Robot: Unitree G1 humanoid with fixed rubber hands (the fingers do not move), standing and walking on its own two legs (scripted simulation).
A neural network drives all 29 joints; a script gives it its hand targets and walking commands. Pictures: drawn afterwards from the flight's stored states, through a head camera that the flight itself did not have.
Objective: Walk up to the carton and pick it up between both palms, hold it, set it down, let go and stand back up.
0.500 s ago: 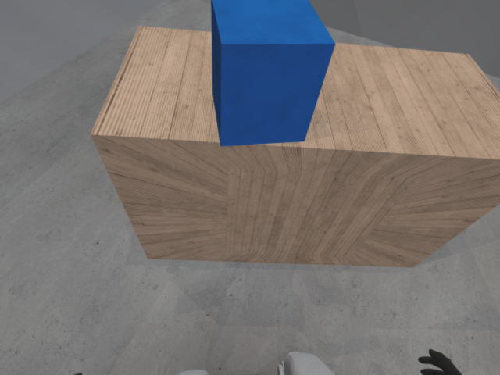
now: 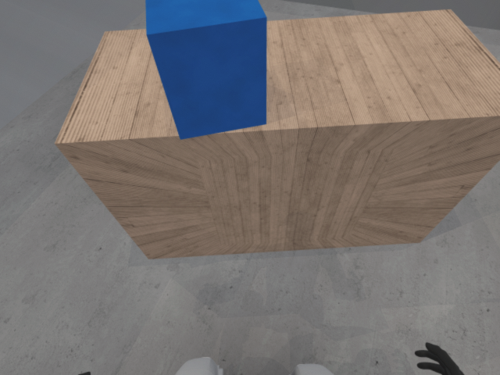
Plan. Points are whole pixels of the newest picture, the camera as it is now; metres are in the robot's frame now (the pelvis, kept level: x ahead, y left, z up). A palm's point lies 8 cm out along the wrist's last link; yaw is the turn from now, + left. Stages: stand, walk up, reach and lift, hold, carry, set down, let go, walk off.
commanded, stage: walk up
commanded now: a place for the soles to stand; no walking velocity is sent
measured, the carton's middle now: (210, 60) +0.72 +0.11 +0.08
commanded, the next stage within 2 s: none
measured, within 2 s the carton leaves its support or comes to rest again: neither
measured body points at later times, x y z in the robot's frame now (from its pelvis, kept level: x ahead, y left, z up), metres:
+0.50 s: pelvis -0.01 +0.01 +0.00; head +0.01 +0.00 +0.45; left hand +0.09 +0.31 -0.11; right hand +0.12 -0.31 -0.09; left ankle +0.01 +0.15 -0.72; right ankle +0.00 -0.11 -0.72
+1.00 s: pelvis +0.09 +0.13 +0.01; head +0.09 +0.16 +0.46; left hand +0.13 +0.44 -0.12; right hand +0.18 -0.19 -0.06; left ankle +0.15 +0.21 -0.72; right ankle +0.07 -0.05 -0.65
